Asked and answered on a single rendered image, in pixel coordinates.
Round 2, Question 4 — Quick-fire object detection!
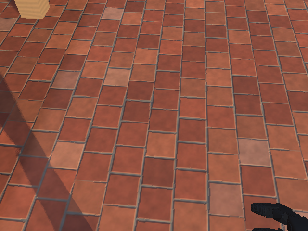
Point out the robot right hand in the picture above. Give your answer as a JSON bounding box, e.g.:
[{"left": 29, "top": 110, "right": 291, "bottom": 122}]
[{"left": 250, "top": 202, "right": 308, "bottom": 231}]

